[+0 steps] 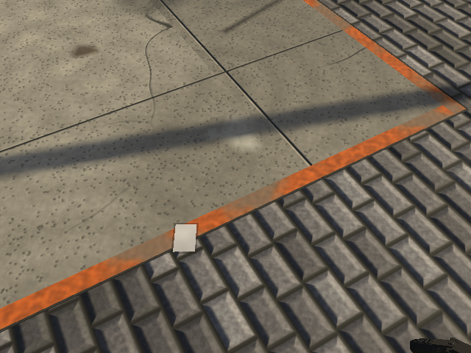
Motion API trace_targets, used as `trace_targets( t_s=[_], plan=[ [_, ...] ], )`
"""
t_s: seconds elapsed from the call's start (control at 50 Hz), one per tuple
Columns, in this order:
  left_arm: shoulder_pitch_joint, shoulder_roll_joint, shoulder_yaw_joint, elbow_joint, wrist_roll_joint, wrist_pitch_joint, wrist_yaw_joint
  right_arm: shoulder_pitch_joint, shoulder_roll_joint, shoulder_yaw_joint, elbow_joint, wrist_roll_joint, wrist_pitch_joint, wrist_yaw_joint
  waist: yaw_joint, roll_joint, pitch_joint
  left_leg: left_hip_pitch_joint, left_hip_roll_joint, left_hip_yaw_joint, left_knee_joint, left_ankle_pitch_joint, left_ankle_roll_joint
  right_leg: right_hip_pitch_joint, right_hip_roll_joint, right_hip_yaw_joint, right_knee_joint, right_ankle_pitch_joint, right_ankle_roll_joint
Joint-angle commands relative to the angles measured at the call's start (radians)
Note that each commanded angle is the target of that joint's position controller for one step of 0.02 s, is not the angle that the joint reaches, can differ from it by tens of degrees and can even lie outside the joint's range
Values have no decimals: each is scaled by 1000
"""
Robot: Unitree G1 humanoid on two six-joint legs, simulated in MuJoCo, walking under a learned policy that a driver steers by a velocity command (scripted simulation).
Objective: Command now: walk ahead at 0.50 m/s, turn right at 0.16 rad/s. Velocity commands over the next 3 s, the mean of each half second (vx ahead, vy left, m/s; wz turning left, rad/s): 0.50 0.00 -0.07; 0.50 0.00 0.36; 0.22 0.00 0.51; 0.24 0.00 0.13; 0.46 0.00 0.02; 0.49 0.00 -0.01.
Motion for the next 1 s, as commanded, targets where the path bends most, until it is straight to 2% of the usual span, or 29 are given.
trace_targets(
  t_s=[0.02,0.04,0.06,0.08,0.1,0.12,0.14,0.16,0.22,0.28,0.34,0.4,0.46,0.5,0.52,0.54,0.56,0.58,0.6,0.62,0.64,0.66,0.7,0.72,0.76,0.8,0.88,0.94,1.0],
  plan=[
    [-18,116,24,-50,8,-1,5,158,-182,-68,-30,-10,-24,-10,-132,-111,-120,328,42,-22,-13,-2,89,-76,-198,101,219,637,-92],
    [59,59,4,-71,12,-9,7,298,-263,-88,-16,-26,-24,-14,-147,56,-286,698,245,-317,4,-31,210,-360,-81,16,555,391,-26],
    [124,34,-8,-65,-1,-23,7,377,-257,-92,24,-8,-13,-2,-143,278,-351,859,365,-690,-149,-284,302,-620,13,4,795,-179,20],
    [40,123,11,-67,-15,-28,4,358,-178,-69,22,15,-9,-2,-169,160,-232,795,350,-679,-194,-476,263,-737,-43,55,886,-159,16],
    [-54,142,16,-88,-17,-30,2,289,-149,-58,11,12,-1,-6,-162,81,-113,666,318,-547,-213,-462,225,-767,-93,13,879,-68,12],
    [-107,134,14,-101,-4,-32,2,233,-133,-50,1,0,5,-8,-140,30,-42,541,277,-450,-238,-369,212,-744,-131,-23,827,7,14],
    [-119,121,17,-102,6,-31,0,201,-113,-42,-2,-9,6,-9,-115,30,-4,456,242,-384,-266,-282,207,-708,-162,-30,770,61,17],
    [-99,104,17,-97,6,-28,-1,186,-104,-37,-3,-15,4,-10,-92,56,-4,405,217,-337,-288,-215,203,-657,-180,-34,738,94,21],
    [-91,64,9,-91,8,-17,1,195,-121,-41,14,-3,-6,-13,-74,61,-4,360,196,-233,-333,-54,224,-638,-194,-62,655,148,45],
    [-178,44,1,-113,14,-22,1,222,-147,-48,37,2,1,-23,-94,33,13,378,183,-153,-354,58,217,-673,-202,-76,490,293,65],
    [-274,21,-8,-131,10,-33,-10,262,-157,-48,60,10,11,-29,-130,33,30,384,151,-78,-353,85,187,-626,-179,-103,306,443,65],
    [-367,18,-11,-156,0,-42,-26,321,-168,-50,90,16,23,-31,-166,29,54,426,173,-75,-339,63,183,-602,-154,-121,201,491,58],
    [-420,31,-8,-182,-4,-49,-44,348,-178,-54,113,19,41,-36,-164,37,71,523,220,-95,-294,110,172,-620,-140,-118,138,418,29],
    [-393,53,1,-182,-1,-54,-50,344,-190,-59,120,22,51,-41,-132,49,52,560,235,-108,-231,227,154,-548,-120,-123,104,344,2],
    [-325,76,14,-167,3,-56,-46,327,-200,-61,119,24,56,-44,-84,57,12,555,220,-101,-152,373,141,-436,-93,-142,81,324,-16],
    [-182,118,37,-126,8,-57,-38,311,-190,-56,114,22,59,-45,-9,42,-80,502,172,-69,6,455,117,-222,-82,-155,56,358,-45],
    [3,186,58,-93,24,-55,-24,299,-141,-35,85,2,54,-46,66,-24,-237,304,117,-39,279,246,81,104,-235,-9,117,411,-106],
    [64,263,74,-75,28,-47,-22,441,-17,3,69,2,35,-40,11,-284,-387,-108,-50,4,651,-406,11,473,-495,431,64,242,-252],
    [86,169,52,-77,21,-42,-19,397,-106,-18,88,24,21,-36,55,-240,-402,-207,-36,-124,782,-564,11,437,-504,556,-34,104,-243],
    [26,132,37,-72,18,-42,-15,301,-165,-39,56,46,17,-34,51,-187,-232,-268,9,-118,811,-492,14,308,-468,398,-63,109,-196],
    [-40,111,28,-72,18,-43,-14,244,-155,-38,41,42,17,-37,21,-134,-144,-247,54,-90,774,-408,11,169,-427,278,-92,176,-173],
    [-94,82,21,-66,22,-47,-18,219,-144,-42,37,27,23,-39,-10,-113,-75,-215,79,-85,724,-352,6,49,-390,192,-133,238,-161],
    [-151,54,17,-56,28,-64,-22,271,-109,-46,54,30,52,-39,-67,-147,-39,-108,111,-90,681,-287,-4,-85,-349,73,-206,295,-150],
    [-164,54,20,-46,27,-72,-22,282,-88,-44,59,31,65,-40,-81,-138,-24,-95,114,-86,670,-275,-10,-120,-346,28,-231,329,-155],
    [-173,74,28,-25,29,-82,-19,251,-73,-46,42,26,82,-44,-91,-115,13,-131,120,-95,628,-216,-22,-148,-350,-45,-265,385,-157],
    [-159,88,35,-4,33,-81,-10,205,-68,-47,24,21,85,-42,-84,-98,32,-181,121,-104,546,-123,-30,-124,-345,-112,-275,425,-154],
    [-140,119,43,21,27,-67,4,88,-44,-36,-9,19,71,-15,-43,-78,60,-159,107,-39,315,57,-18,-87,-321,-240,-281,455,-123],
    [-87,144,52,50,15,-50,9,-12,-36,-29,-55,18,70,2,-3,-63,92,-182,97,6,210,51,3,0,-352,-278,-265,467,-116],
    [-66,166,61,71,-1,-27,10,-58,-51,-34,-96,18,72,17,-3,-75,101,-195,75,46,155,-53,40,107,-382,-305,-199,578,-95]
  ],
)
